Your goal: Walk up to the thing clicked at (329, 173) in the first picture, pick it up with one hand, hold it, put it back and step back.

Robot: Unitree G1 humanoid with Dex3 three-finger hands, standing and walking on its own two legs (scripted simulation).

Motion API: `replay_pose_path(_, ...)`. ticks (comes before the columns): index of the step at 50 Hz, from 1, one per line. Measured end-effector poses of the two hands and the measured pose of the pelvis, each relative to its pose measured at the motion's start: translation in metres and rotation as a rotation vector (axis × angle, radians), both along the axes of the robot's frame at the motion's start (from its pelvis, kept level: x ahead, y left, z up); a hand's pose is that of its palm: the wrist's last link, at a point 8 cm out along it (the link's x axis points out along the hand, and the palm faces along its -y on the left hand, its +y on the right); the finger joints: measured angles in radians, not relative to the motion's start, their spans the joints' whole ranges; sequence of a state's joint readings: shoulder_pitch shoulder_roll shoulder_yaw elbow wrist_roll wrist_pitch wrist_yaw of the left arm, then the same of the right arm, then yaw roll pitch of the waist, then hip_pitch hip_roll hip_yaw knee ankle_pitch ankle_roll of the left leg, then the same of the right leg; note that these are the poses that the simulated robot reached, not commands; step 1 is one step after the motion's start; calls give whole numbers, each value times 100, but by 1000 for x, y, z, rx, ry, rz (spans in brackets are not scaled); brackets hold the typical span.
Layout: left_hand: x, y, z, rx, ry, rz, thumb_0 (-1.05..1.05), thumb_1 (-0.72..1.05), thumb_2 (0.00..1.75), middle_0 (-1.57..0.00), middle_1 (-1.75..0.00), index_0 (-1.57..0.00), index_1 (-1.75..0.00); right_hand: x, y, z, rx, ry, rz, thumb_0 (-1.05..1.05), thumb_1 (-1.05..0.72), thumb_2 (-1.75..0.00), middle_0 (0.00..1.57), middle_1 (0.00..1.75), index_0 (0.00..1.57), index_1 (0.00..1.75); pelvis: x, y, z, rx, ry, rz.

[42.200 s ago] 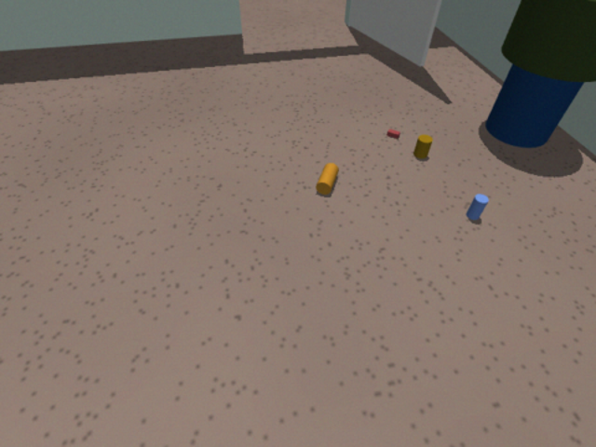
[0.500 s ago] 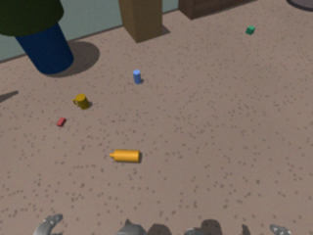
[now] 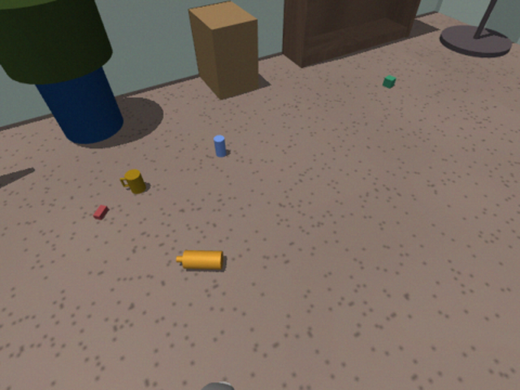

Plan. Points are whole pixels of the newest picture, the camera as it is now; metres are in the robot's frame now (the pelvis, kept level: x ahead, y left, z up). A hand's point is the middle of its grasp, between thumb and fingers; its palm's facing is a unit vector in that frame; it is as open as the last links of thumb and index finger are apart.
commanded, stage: walk up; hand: left
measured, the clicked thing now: (199, 259) +0.73 +0.32 -0.72
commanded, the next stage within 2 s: stand in 1.04 s
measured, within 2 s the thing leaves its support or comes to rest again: neither
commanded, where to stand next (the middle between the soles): +0.35 +0.05 m, yaw +1 degrees
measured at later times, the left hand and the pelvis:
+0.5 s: hand out of the picture +0.07 +0.29 -0.14, palm faces +0.08 -0.93 -0.36, open 7.4 cm; pelvis +0.00 +0.02 +0.00, yaw +5 degrees
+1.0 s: hand out of the picture +0.09 +0.29 -0.14, palm faces +0.07 -0.93 -0.37, open 7.4 cm; pelvis +0.03 +0.02 +0.01, yaw +4 degrees
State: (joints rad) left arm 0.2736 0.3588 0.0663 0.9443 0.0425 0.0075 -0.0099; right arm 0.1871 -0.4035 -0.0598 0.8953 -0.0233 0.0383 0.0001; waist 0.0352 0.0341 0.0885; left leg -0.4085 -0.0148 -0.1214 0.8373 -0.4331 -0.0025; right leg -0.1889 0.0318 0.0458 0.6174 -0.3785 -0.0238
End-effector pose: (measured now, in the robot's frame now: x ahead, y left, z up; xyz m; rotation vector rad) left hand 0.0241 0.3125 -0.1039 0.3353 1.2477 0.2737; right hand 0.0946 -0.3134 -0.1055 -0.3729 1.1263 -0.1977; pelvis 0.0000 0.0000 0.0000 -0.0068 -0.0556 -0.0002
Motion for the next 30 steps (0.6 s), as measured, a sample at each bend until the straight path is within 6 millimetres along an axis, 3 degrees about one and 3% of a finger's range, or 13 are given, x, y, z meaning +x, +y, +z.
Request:
replay_pose_path(6,-9,2,10,7,-37,28,1,90,90,-21,-30,-21,-30,-31,2,-8,17,99,10,1,-91,-89,20,30,20,30,-3,4,5,13,11,43)
replay_pose_path(11,-1,14,5,1,-55,41,1,90,90,-21,-30,-21,-30,-36,20,-9,27,104,21,1,-91,-89,20,30,20,30,-7,12,3,39,3,57)
replay_pose_path(19,23,9,5,-8,-114,7,1,90,90,-21,-30,-20,-30,-13,31,-5,60,33,27,1,-90,-89,20,30,20,30,-4,7,4,-3,-1,58)
replay_pose_path(30,41,26,-2,-41,-113,29,1,90,90,-21,-30,-20,-30,20,48,5,29,3,62,1,-90,-89,20,30,20,30,11,29,6,9,6,70)
